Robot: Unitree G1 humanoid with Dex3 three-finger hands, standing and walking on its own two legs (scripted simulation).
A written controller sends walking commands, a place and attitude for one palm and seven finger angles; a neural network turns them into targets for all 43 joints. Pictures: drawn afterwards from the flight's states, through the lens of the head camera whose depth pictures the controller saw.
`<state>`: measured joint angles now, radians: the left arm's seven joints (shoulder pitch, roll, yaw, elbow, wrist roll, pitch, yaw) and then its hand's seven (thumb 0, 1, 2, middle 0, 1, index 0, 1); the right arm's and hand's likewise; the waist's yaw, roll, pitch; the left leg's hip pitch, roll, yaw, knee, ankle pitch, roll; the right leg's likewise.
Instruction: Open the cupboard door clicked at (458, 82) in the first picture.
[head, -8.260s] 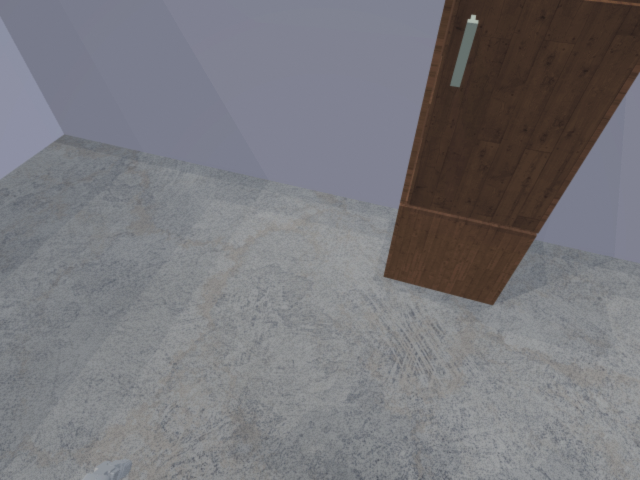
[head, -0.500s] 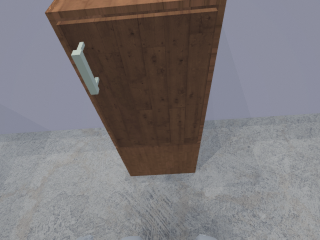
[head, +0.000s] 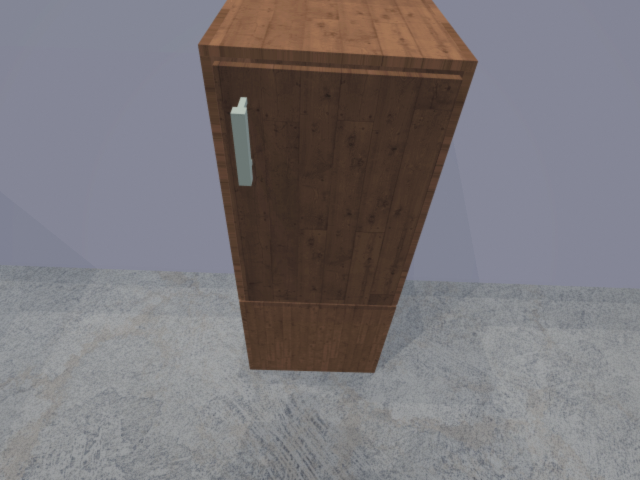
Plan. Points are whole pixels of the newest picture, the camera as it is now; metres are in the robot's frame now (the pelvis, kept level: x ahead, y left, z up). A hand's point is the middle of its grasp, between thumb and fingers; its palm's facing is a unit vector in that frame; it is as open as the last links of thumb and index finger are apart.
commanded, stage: come to a stop and stand still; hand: left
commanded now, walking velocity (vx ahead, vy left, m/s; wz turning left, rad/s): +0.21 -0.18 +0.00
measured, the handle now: (244, 142) +0.58 +0.17 +0.13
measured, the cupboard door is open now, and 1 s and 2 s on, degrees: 0 0 0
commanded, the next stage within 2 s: look again from close up in 0.20 s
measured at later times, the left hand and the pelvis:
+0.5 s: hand out of the picture +0.07 +0.16 -0.18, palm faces -0.04 -0.97 -0.25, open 7.3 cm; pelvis +0.03 -0.03 -0.02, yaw -1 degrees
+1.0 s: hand out of the picture +0.12 +0.13 -0.09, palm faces +0.27 -0.94 -0.19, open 7.4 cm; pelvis +0.00 -0.06 -0.01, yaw +1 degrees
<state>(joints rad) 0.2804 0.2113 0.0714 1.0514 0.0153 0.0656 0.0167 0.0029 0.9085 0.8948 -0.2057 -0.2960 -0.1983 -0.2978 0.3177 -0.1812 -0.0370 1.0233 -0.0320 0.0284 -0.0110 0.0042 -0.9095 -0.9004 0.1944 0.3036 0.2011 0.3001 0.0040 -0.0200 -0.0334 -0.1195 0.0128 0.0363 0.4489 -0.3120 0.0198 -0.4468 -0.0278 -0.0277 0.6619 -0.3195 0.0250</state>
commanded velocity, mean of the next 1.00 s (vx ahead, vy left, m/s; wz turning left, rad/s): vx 0.02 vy -0.03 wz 0.00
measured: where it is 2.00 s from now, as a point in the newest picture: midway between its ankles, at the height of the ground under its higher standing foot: outside the picture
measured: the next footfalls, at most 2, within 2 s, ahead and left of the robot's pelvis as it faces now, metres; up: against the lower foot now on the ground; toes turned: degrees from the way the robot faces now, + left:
right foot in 0.38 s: +0.05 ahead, -0.16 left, +0.00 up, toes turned +2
